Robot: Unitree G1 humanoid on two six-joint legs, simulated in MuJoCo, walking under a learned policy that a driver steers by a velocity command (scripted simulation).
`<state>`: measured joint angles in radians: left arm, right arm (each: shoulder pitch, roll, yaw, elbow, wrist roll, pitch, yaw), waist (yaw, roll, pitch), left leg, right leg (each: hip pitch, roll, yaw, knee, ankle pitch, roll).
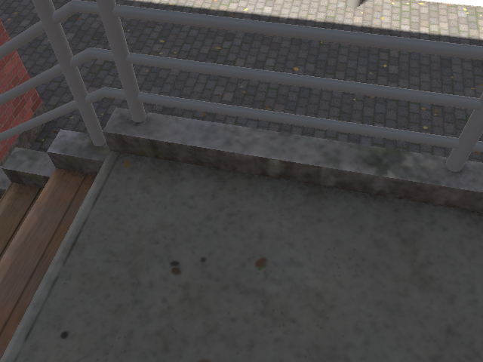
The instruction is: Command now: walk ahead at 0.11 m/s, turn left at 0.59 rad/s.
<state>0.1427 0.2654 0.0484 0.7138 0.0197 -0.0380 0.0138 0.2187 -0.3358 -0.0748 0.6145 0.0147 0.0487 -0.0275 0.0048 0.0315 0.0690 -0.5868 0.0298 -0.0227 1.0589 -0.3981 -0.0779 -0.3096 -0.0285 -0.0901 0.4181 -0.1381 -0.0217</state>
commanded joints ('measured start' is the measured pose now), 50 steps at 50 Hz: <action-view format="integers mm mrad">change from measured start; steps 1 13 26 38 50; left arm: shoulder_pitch -65 -58 -19 8 15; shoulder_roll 179 172 119 105 88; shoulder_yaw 53 50 26 -1 -15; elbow -58 -40 10 58 108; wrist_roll -11 -19 -29 -10 -13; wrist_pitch -1 32 54 4 8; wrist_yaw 9 -6 4 1 5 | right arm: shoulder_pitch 47 67 -76 -64 -16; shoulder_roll -40 -183 -80 -9 4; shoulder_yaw -10 -53 -5 10 0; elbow -68 -124 -54 17 91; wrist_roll -4 -46 -29 -37 -30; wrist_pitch -1 -35 -40 -41 -47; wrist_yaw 11 26 15 8 -5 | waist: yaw -16 -70 -24 -6 0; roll -161 143 119 -96 -24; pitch -185 -220 -154 -75 -80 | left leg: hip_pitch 101 550 397 377 405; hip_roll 39 334 187 -10 -4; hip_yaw -1 -379 -236 -85 -87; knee -118 -687 -694 -593 -593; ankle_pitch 104 789 453 252 326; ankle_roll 10 429 320 123 108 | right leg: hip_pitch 115 -345 -28 19 36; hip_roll -276 -18 -17 -68 -42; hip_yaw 124 96 97 162 141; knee -140 772 271 -11 9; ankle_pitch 372 -505 -246 -127 -92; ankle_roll -216 94 90 7 2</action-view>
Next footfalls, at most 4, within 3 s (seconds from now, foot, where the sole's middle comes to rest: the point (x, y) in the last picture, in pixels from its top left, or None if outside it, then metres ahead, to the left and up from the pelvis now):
0.20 left None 0.09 0.15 -0.78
0.60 right None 0.11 -0.09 -0.78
2.34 right None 0.33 -0.02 -0.78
2.70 left None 0.30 0.20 -0.78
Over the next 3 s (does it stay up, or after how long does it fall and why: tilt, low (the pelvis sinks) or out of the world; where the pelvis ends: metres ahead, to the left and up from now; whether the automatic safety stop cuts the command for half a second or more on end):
stays up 0.27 0.09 0.00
